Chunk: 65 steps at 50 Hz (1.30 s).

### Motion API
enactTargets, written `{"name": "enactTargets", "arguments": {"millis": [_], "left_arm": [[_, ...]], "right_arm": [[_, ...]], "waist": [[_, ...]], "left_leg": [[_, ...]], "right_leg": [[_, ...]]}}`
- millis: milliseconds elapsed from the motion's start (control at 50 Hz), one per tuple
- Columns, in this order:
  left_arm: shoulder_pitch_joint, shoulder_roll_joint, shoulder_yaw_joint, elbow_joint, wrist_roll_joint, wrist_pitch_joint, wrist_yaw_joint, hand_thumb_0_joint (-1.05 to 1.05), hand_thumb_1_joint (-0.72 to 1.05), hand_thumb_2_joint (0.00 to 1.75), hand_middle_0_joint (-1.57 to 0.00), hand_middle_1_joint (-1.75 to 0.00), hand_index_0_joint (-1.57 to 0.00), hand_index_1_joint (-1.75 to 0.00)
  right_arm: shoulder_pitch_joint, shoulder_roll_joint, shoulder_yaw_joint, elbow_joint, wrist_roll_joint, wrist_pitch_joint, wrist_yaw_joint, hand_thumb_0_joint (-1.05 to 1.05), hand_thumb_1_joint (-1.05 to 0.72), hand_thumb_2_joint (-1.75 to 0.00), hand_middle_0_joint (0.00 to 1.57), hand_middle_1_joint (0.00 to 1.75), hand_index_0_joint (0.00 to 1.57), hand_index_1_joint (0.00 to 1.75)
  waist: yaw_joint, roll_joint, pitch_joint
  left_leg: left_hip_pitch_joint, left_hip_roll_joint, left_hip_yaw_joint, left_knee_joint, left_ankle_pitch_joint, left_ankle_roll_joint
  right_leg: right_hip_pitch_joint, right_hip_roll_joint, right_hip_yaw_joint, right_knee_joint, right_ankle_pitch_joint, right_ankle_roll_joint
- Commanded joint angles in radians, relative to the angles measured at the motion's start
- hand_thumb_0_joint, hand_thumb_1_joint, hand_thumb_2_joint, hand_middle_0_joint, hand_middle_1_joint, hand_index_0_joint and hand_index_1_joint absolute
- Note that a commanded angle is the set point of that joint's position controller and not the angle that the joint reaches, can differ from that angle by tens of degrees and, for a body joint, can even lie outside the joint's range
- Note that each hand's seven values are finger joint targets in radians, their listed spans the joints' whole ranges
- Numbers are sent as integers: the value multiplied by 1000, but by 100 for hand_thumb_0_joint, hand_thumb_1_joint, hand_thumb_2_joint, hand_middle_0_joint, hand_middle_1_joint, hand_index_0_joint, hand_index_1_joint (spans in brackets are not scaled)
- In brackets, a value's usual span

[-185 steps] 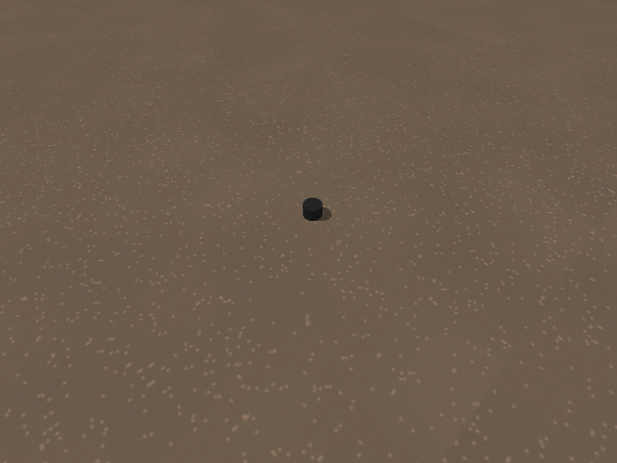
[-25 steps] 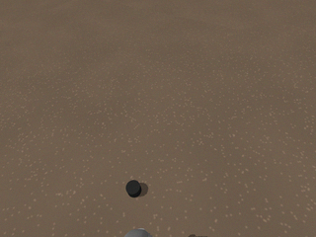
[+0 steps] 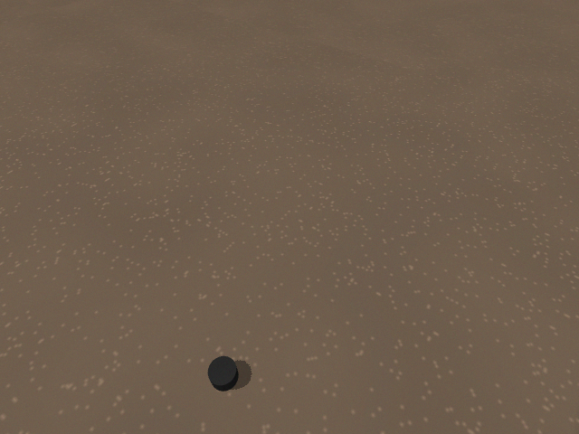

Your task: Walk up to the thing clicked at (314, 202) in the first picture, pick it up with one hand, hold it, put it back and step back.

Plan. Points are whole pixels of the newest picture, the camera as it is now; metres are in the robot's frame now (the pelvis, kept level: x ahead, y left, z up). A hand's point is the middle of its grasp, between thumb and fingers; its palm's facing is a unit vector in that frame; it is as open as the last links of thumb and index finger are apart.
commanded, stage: walk up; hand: left
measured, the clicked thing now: (223, 373) +0.43 +0.24 -0.72
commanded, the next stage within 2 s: stand in 1.18 s
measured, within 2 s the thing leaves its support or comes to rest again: neither
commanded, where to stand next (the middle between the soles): +0.06 +0.00 m, yaw +1 degrees
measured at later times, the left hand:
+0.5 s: hand out of the picture +0.13 +0.25 -0.12, palm faces -0.01 -0.94 -0.33, open 7.4 cm
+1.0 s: hand out of the picture +0.11 +0.26 -0.13, palm faces +0.01 -0.95 -0.32, open 7.4 cm
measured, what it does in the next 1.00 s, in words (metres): stands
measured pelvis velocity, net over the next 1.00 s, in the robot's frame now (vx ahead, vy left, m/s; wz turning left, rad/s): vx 0.03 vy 0.00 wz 0.02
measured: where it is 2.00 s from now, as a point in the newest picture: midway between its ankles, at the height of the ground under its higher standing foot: outside the picture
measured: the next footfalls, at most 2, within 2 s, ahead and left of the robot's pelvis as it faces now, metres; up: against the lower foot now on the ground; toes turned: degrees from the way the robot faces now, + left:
none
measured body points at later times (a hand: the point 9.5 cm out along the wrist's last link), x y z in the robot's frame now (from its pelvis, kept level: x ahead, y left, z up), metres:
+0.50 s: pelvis +0.02 +0.00 +0.02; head +0.03 +0.00 +0.47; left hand +0.13 +0.30 -0.10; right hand +0.12 -0.31 -0.10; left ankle +0.05 +0.14 -0.72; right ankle +0.02 -0.13 -0.72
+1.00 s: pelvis +0.03 +0.00 +0.03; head +0.04 +0.01 +0.48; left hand +0.11 +0.31 -0.11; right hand +0.11 -0.30 -0.10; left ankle +0.05 +0.14 -0.72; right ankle +0.02 -0.13 -0.72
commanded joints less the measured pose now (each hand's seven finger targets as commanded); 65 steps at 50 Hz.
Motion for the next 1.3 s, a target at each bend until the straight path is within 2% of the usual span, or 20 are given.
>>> {"name": "enactTargets", "arguments": {"millis": [0, 20, 40, 80, 100, 140, 200, 280, 340, 500, 600, 760, 860, 1000, 1040, 1100, 1140, 1160, 1200, 1280], "left_arm": [[-136, 212, 35, -63, -21, -17, 17, 0, 90, 90, -20, -30, -20, -30], [-96, 201, 33, -43, -27, -12, 13, 0, 90, 90, -20, -30, -20, -30], [-59, 205, 35, -19, -27, -11, 13, 0, 90, 90, -20, -30, -20, -30], [-93, 211, 34, 2, -27, -13, 14, 0, 90, 90, -20, -30, -20, -30], [-109, 212, 32, 3, -31, -11, 14, 0, 90, 90, -20, -30, -20, -30], [-130, 208, 28, 17, -35, -7, 14, 0, 90, 90, -20, -30, -20, -30], [-157, 198, 23, 43, -37, -1, 14, 0, 90, 90, -20, -30, -20, -30], [-207, 197, 20, 71, -32, 5, 13, 0, 90, 90, -20, -30, -20, -30], [-239, 191, 18, 87, -32, 7, 12, 0, 90, 90, -20, -30, -20, -30], [-275, 184, 21, 116, -24, 9, 7, 0, 90, 90, -20, -30, -20, -30], [-266, 174, 24, 123, -24, 9, 5, 0, 90, 90, -20, -30, -20, -30], [-256, 167, 24, 131, -24, 14, 5, 0, 90, 90, -20, -30, -20, -30], [-245, 166, 26, 131, -22, 13, 5, 0, 90, 90, -20, -30, -20, -30], [-240, 163, 27, 133, -22, 17, 8, 0, 90, 90, -20, -30, -20, -30], [-223, 161, 27, 130, -22, 16, 9, 0, 90, 90, -20, -30, -20, -30], [-240, 163, 27, 127, -19, 17, 9, 0, 90, 90, -20, -30, -20, -30], [-223, 159, 28, 126, -21, 17, 10, 0, 90, 90, -20, -30, -20, -30], [-220, 167, 23, 128, -21, 12, 13, 0, 90, 90, -20, -30, -20, -30], [-221, 171, 26, 128, -19, 10, 14, 0, 90, 90, -20, -30, -20, -30], [-215, 167, 22, 126, -21, 9, 13, 0, 90, 90, -20, -30, -20, -30]], "right_arm": [[9, -206, -43, -10, 5, -52, -20, 0, -90, -90, 20, 30, 20, 30], [-24, -228, -41, -11, 2, -58, -20, 0, -90, -90, 20, 30, 20, 30], [-56, -238, -32, -6, 4, -59, -16, 0, -90, -90, 20, 30, 20, 30], [-68, -205, -21, 20, 5, -56, -17, 0, -90, -90, 20, 30, 20, 30], [-76, -206, -19, 31, 4, -55, -20, 0, -90, -90, 20, 30, 20, 30], [-76, -208, -18, 56, 4, -56, -23, 0, -90, -90, 20, 30, 20, 30], [-94, -200, -11, 82, 7, -53, -25, 0, -90, -90, 20, 30, 20, 30], [-129, -191, -7, 107, 4, -46, -25, 0, -90, -90, 20, 30, 20, 30], [-132, -187, -7, 128, 1, -44, -24, 0, -90, -90, 20, 30, 20, 30], [-159, -181, -5, 150, -5, -41, -22, 0, -90, -90, 20, 30, 20, 30], [-156, -183, -5, 157, -6, -45, -26, 0, -90, -90, 20, 30, 20, 30], [-150, -179, -6, 156, -9, -42, -27, 0, -90, -90, 20, 30, 20, 30], [-141, -180, -6, 157, -9, -43, -28, 0, -90, -90, 20, 30, 20, 30], [-138, -174, -11, 157, -9, -40, -31, 0, -90, -90, 20, 30, 20, 30], [-143, -172, -10, 150, -9, -38, -30, 0, -90, -90, 20, 30, 20, 30], [-143, -169, -11, 150, -9, -37, -30, 0, -90, -90, 20, 30, 20, 30], [-144, -172, -13, 148, -9, -37, -29, 0, -90, -90, 20, 30, 20, 30], [-163, -167, -8, 143, -12, -35, -29, 0, -90, -90, 20, 30, 20, 30], [-150, -168, -9, 143, -11, -35, -31, 0, -90, -90, 20, 30, 20, 30], [-160, -168, -7, 142, -10, -35, -29, 0, -90, -90, 20, 30, 20, 30]], "waist": [[-44, -39, -67], [-8, -3, -85], [22, 1, -98], [10, -27, -97], [3, -3, -112], [1, 21, -132], [8, 13, -142], [1, -7, -116], [-5, -12, -116], [-11, -14, -93], [-6, 4, -135], [-8, 7, -99], [-7, 6, -131], [-10, 3, -122], [-5, -2, -114], [-13, 1, -106], [-6, 6, -115], [-2, 14, -89], [-7, 7, -114], [-6, 15, -125]], "left_leg": [[153, 67, -121, -217, 154, 56], [123, 115, -190, -257, 157, 78], [81, 135, -203, -244, 192, 96], [75, 79, -122, -226, 259, 57], [110, 66, -99, -229, 277, 49], [140, 66, -96, -242, 318, 46], [169, 76, -100, -265, 365, 47], [173, 70, -89, -299, 312, 40], [200, 70, -84, -332, 308, 33], [222, 62, -73, -382, 249, 21], [237, 73, -74, -391, 323, 21], [218, 69, -88, -417, 271, 18], [229, 71, -88, -413, 315, 20], [236, 73, -88, -411, 356, 19], [241, 71, -85, -404, 356, 21], [224, 65, -86, -415, 328, 17], [240, 71, -89, -411, 348, 20], [237, 82, -99, -419, 393, 11], [245, 86, -92, -409, 407, 12], [266, 83, -89, -417, 394, 10]], "right_leg": [[-80, -113, 131, -175, 167, -66], [-25, -59, 82, -146, 144, -43], [55, -52, 76, -162, 113, -37], [111, -87, 110, -207, 184, -56], [107, -101, 115, -212, 237, -60], [127, -101, 97, -206, 289, -58], [151, -99, 88, -236, 283, -47], [156, -109, 93, -301, 252, -38], [163, -113, 95, -333, 231, -35], [162, -114, 95, -418, 174, -20], [219, -112, 77, -406, 251, -18], [201, -106, 73, -424, 191, -12], [241, -111, 66, -418, 242, -10], [233, -107, 56, -413, 257, -9], [229, -107, 55, -421, 259, -6], [232, -109, 56, -420, 251, -6], [233, -108, 50, -419, 255, -5], [215, -121, 64, -428, 287, -2], [247, -130, 68, -425, 325, -4], [241, -126, 66, -432, 317, -1]]}}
